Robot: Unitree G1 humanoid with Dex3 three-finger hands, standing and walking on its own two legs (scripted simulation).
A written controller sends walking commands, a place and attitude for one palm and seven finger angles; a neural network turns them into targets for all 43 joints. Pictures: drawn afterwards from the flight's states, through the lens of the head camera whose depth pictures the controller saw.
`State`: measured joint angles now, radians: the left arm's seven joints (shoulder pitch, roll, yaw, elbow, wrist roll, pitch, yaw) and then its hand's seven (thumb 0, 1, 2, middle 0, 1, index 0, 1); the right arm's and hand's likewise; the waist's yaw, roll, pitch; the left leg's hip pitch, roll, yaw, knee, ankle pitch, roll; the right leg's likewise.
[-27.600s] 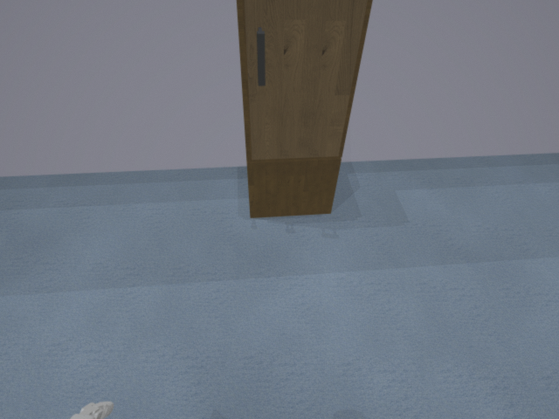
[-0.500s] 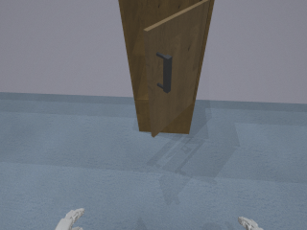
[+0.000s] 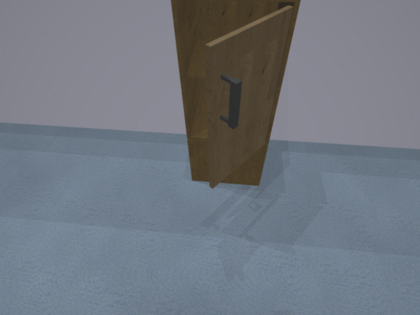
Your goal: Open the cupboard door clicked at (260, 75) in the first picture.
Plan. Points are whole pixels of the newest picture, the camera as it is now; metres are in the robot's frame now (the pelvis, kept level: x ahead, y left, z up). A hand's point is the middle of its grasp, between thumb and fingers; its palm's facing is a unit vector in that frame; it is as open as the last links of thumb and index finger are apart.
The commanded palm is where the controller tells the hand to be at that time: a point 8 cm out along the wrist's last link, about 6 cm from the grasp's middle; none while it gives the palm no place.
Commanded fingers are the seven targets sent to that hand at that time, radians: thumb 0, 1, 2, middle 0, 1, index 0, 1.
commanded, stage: let the arm hang, fingers relaxed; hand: left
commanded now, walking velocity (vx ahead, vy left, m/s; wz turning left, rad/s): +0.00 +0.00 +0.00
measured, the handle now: (229, 102) +0.66 -0.02 +0.03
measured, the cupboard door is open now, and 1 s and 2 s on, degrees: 52 52 52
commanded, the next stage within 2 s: look to check the result in 0.36 s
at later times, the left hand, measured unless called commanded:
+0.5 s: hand out of the picture +0.06 +0.21 -0.16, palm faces +0.02 -0.97 -0.25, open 7.4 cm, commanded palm none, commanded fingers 0.00 0.90 0.90 -0.20 -0.30 -0.20 -0.30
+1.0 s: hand out of the picture +0.12 +0.22 -0.15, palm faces -0.01 -0.95 -0.31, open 7.4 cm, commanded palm none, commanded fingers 0.00 0.90 0.90 -0.20 -0.30 -0.20 -0.30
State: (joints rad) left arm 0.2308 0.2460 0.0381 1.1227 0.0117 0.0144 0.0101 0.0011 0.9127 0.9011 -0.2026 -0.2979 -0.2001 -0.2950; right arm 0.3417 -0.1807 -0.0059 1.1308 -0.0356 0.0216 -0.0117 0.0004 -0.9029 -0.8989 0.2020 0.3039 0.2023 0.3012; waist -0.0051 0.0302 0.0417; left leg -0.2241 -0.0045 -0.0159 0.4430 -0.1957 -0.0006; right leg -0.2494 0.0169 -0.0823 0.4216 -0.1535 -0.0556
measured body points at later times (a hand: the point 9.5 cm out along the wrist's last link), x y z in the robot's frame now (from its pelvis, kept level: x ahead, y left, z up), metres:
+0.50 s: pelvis +0.03 +0.01 +0.00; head +0.04 +0.00 +0.45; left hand +0.06 +0.26 -0.15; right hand +0.06 -0.24 -0.16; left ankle +0.03 +0.12 -0.74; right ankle +0.05 -0.09 -0.74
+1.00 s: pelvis +0.05 -0.01 +0.01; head +0.08 -0.02 +0.46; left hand +0.12 +0.27 -0.13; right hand +0.10 -0.28 -0.15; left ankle +0.03 +0.12 -0.74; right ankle +0.05 -0.09 -0.74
